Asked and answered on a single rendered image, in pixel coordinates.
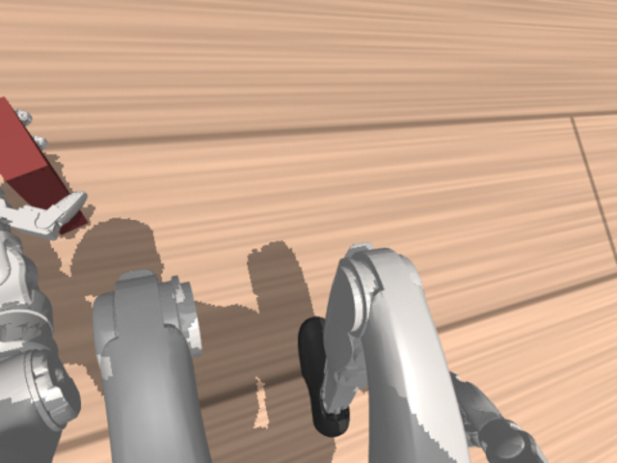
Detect left robot arm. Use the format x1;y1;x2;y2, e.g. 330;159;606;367
0;230;81;463

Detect right robot foot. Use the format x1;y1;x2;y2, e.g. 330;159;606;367
298;317;350;437

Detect right robot hand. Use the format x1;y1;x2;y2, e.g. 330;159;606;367
449;371;504;448

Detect carton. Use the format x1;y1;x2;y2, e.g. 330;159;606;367
0;96;88;234

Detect right robot arm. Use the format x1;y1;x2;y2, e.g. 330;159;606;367
478;419;549;463

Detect left robot hand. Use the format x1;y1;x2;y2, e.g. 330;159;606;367
0;109;88;241

